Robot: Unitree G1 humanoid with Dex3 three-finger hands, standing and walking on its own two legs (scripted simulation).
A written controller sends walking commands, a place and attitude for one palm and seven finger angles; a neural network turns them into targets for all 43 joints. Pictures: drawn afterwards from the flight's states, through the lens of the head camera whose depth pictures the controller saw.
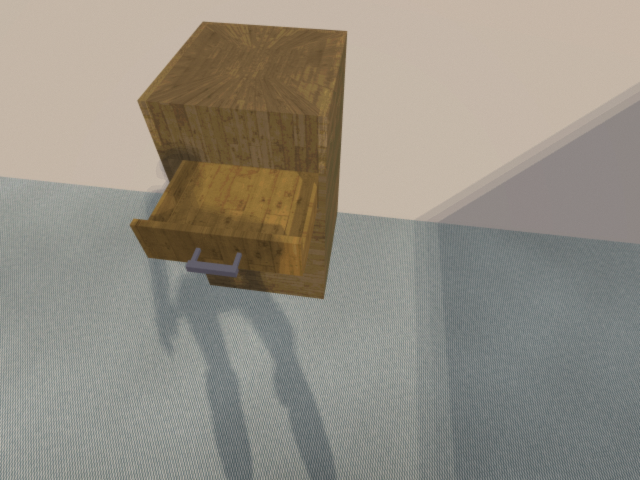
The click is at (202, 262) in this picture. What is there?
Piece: drawer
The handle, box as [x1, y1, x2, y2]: [185, 248, 241, 277]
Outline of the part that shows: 185,266 187,271 236,277 238,271 237,266 241,254 237,252 232,265 200,262 196,260 200,252 200,249 196,248 191,259 188,260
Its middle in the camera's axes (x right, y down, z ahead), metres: -0.24 +0.05 +0.88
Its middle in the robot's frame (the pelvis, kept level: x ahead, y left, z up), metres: +0.58 +0.27 -0.24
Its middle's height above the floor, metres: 0.54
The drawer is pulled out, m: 0.23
